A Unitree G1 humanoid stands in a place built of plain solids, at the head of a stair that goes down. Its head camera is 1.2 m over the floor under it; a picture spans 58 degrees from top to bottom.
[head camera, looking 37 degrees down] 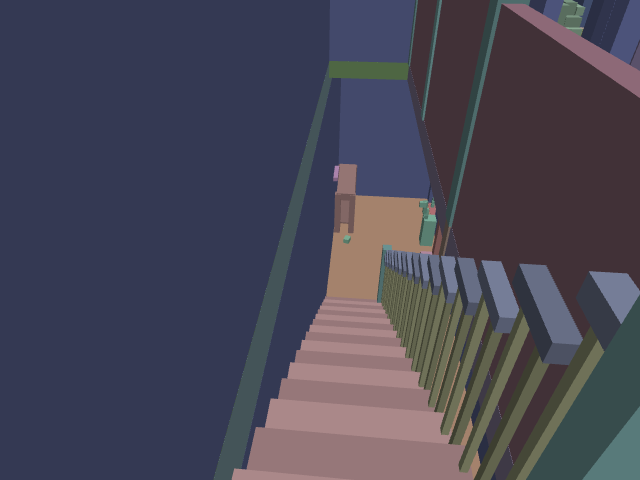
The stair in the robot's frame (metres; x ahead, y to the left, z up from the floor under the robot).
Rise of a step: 0.19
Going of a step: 0.25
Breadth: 0.80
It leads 5 degrees to the right of straight ahead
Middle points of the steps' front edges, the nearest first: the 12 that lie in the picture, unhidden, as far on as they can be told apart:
0.86 -0.15 -0.38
1.11 -0.17 -0.57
1.35 -0.20 -0.76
1.60 -0.22 -0.94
1.84 -0.24 -1.13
2.08 -0.26 -1.32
2.33 -0.29 -1.51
2.57 -0.31 -1.70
2.82 -0.33 -1.89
3.06 -0.35 -2.08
3.30 -0.38 -2.27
3.55 -0.40 -2.46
